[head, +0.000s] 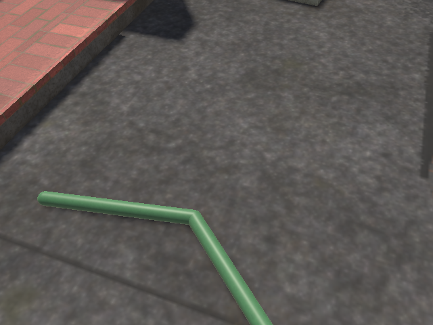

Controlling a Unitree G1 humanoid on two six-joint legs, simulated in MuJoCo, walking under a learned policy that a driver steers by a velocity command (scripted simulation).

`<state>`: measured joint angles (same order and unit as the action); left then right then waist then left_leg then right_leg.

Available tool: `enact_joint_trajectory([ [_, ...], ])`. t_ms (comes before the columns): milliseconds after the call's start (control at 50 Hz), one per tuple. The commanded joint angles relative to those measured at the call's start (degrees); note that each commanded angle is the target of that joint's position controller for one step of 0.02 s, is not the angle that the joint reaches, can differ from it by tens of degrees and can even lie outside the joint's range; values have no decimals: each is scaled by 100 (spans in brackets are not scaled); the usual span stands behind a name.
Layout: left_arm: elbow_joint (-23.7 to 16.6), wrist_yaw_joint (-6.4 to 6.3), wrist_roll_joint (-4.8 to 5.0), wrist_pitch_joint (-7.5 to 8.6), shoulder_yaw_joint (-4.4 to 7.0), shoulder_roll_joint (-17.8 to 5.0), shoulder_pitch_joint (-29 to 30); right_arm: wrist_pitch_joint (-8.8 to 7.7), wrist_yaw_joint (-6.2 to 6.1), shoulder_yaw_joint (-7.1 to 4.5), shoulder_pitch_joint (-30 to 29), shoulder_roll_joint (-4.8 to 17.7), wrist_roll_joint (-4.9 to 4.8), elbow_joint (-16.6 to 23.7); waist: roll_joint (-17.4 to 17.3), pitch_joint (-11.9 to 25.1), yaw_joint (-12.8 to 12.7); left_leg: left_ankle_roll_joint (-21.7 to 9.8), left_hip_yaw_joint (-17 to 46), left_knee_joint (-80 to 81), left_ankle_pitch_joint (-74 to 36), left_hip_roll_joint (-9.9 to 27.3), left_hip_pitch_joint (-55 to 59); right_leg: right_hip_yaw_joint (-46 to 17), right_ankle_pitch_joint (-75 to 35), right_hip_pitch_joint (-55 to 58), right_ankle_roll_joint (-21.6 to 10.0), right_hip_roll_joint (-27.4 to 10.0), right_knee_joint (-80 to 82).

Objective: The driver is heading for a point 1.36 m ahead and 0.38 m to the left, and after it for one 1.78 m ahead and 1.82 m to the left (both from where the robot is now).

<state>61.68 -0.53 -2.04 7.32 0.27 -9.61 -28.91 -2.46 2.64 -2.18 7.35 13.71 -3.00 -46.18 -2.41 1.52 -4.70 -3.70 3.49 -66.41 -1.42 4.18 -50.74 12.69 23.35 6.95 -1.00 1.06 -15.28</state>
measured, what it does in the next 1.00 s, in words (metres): walks ahead, turning left: left foot, then right foot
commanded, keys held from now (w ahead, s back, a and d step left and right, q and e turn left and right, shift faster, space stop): w+q+shift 0.58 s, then w+shift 0.32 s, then w+e+shift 0.10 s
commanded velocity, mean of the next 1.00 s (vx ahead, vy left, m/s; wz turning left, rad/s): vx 0.97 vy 0.00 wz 0.68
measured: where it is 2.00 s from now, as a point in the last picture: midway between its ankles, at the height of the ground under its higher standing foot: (127, 122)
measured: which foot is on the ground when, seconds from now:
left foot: up 0.00-0.16, down 0.18-0.58, up 0.60-0.96, down 0.98-1.00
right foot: down 0.00-0.18, up 0.20-0.56, down 0.58-1.00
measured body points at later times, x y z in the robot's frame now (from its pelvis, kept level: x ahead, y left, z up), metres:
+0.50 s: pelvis +0.40 +0.05 +0.00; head +0.42 +0.07 +0.45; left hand +0.58 +0.34 -0.02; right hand +0.50 -0.19 -0.12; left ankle +0.27 +0.07 -0.73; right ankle +0.68 -0.05 -0.67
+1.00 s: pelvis +0.76 +0.25 -0.01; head +0.77 +0.28 +0.44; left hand +0.52 +0.38 -0.14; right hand +1.09 +0.31 -0.04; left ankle +0.80 +0.48 -0.70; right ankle +0.71 -0.01 -0.73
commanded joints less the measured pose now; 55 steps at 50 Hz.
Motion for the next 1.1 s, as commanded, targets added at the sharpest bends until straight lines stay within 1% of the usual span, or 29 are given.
enact_joint_trajectory([
  [20,-413,-171,20,67,70,-794,118,-89,115,2,-1075,83,9,742,420,-1323,57,-72,-534,997,-499,-40,-89,-123,-2624,-1026,91,-1260,1139],
  [120,-666,-452,79,-121,253,-1656,-61,-135,335,-144,-1033,330,0,1106,1196,-633,718,-546,-1744,2014,284,-881,1857,433,-9057,-137,296,-1617,-557],
  [160,-990,-454,57,-236,374,-1885,635,42,252,-510,1101,1091,-24,591,1502,294,1902,-933,-1406,2002,957,-948,4101,180,-10097,-619,78,-1791,-2942],
  [180,-1205,-305,128,-175,409,-1869,1191,108,112,-720,2513,1443,0,195,1193,723,2549,-1162,-741,3047,581,-736,5989,123,-8282,-1694,-16,-1367,-4905],
  [200,-1518,-151,65,17,185,-898,1794,158,-12,-651,2601,1423,62,-204,-899,74,2106,-1192,528,3099,979,-383,6339,-222,-432,-3450,-19,-126,-7148],
  [220,-2133,-30,397,348,14,-252,1034,-2,-17,-479,1856,1246,375,226,-1853,872,928,-2571,3900,3877,2576,657,7459,-1686,931,-5789,69,403,-8819],
  [240,-2435,72,434,601,54,-743,1687,-128,-35,-409,1980,741,384,239,-945,1035,1353,-2471,4824,5064,3817,894,7312,-2342,327,-6326,-307,148,-8651],
  [260,-2607,95,561,649,95,-872,1846,-254,-27,-370,2015,617,360,212,-59,410,1029,-2236,4598,5404,3940,950,6565,-2301,4,-6340,-422,-73,-7944],
  [280,-2523,74,408,608,75,-788,1691,-324,-19,-344,1461,578,288,302,849,9,593,-2051,4238,5468,3669,850,5450,-2324,-286,-5954,-372,-344,-7504],
  [300,-2455,88,250,487,69,-715,1432,-339,-24,-277,1013,461,292,410,987,-166,263,-1965,3917,5369,3416,578,4536,-2365,-394,-5671,-239,-434,-7463],
  [360,-2693,36,143,168,79,-920,1431,-290,-93,-219,539,552,220,565,775,-876,-213,-1743,2614,5662,2817,-108,2347,-1900,-551,-5258,110,-713,-6461],
  [420,-3232,-45,-90,188,0,-693,2692,-370,-350,-263,715,707,85,606,597,-919,250,-1320,1334,5565,1340,-963,455,-1160,-2489,-2704,417,-408,-3674],
  [480,-3579,-109,291,154,122,-838,3265,-277,-415,-358,1353,969,-47,444,-30,-425,748,-1035,1830,5137,1823,-737,1815,-1453,-3201,-2258,655,-40,-1876],
  [520,-3686,-133,501,140,262,-1132,3397,-202,-437,-365,1519,824,-16,392,-377,-314,793,-891,2282,4563,1329,-558,3236,-1703,-2523,-2598,625,33,-1177],
  [560,-3502,-125,536,216,525,-1523,2214,-124,-371,-372,1432,765,107,441,-559,533,89,-583,2176,2897,-657,-606,4166,-1659,-1931,-1594,250,11,-1097],
  [580,-3316,-140,485,204,590,-1711,769,-105,-301,-279,1134,554,285,667,-630,1587,-606,-372,1849,1219,-686,-617,3421,-2058,-1305,297,-93,-680,-1861],
  [600,-3089,-80,190,172,677,-2202,46,-186,-247,-62,1998,-293,184,921,1812,2721,-98,-101,1173,-910,2451,-1247,1450,-5201,747,2440,-1096,-2246,-1070],
  [620,-2930,35,200,170,667,-2013,40,-231,-254,43,2073,32,-114,976,3031,2555,-99,-77,881,-1938,2978,-840,155,-7323,2817,2528,-1404,-2774,-137],
  [640,-2989,-9,202,81,555,-1348,371,-172,-279,-40,1510,427,-137,912,2105,1334,-280,-65,644,-2256,2439,-480,-420,-6427,2894,1814,-1166,-2428,-77],
  [680,-2673,19,114,-43,519,-1233,461,-207,-229,-20,359,426,189,1197,372,170,-256,-122,315,-1853,2112,-195,-95,-4520,644,147,-922,-1796,-106],
  [740,-2374,144,175,-9,366,-769,823,-127,-131,25,297,161,35,1314,628,-355,331,-169,465,-1071,2251,62,478,-3441,-327,-1174,-944,-1462,221],
  [800,-2170,141,294,22,425,-1063,875,-107,-103,93,94,176,156,1421,549,-709,589,-58,538,-214,1608,209,134,-2999,-795,-1553,-1115,-1593,579],
  [920,-1852,57,394,-12,458,-1471,297,-265,46,170,-1206,288,219,1697,366,-1039,170,21,-350,2157,0,124,1417,-1709,-1973,-1643,-874,-1431,1321],
  [980,-1683,52,370,-163,418,-1733,48,-378,92,-24,-1155,638,146,1844,810,-651,395,-79,-646,3002,675,-410,2387,-1640,-4815,-857,-736,-1549,471],
  [1020,-1467,92,261,-258,205,-1432,-404,-379,2,-334,487,1185,164,1541,854,906,1239,-414,-563,2946,612,-342,6172,-1458,-6488,-2356,-310,-1333,-2721],
  [1040,-1614,138,163,-164,91,-1201,-272,-259,-102,-537,1681,1612,148,1224,272,1894,1634,-653,635,2944,1119,785,8282,-1635,-3244,-4004,-115,-1017,-4596],
  [1060,-1868,143,369,-27,-45,-685,-306,-231,-121,-544,2302,1802,246,1025,-1033,3166,1507,-1166,3129,3784,2990,2180,9275,-2036,421,-5139,-110,-414,-6193],
  [1080,-2049,58,663,19,133,-1201,542,-207,-156,-475,2416,1433,329,887,-526,2595,1763,-1146,3403,4680,3186,2299,8444,-2132,276,-5740,-109,-506,-6853],
  [1100,-2281,-51,640,-48,203,-1316,1347,-233,-184,-326,2118,1072,338,744,-28,1034,1715,-819,2387,4817,2836,1984,7290,-1784,11,-6168,-115,-736,-6962],
])
Keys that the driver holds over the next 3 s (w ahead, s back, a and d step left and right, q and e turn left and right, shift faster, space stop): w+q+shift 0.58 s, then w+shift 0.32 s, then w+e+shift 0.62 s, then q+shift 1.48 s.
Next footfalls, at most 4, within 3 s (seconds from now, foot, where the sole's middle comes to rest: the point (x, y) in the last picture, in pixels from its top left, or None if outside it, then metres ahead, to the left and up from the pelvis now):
0.18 left None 0.31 0.08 -0.76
0.58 right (249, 265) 0.73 0.01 -0.76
0.98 left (107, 237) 0.81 0.52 -0.76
1.44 right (140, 147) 1.27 0.50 -0.77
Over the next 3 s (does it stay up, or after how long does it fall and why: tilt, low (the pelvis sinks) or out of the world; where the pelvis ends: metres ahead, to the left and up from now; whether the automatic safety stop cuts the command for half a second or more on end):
stays up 1.58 0.63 0.01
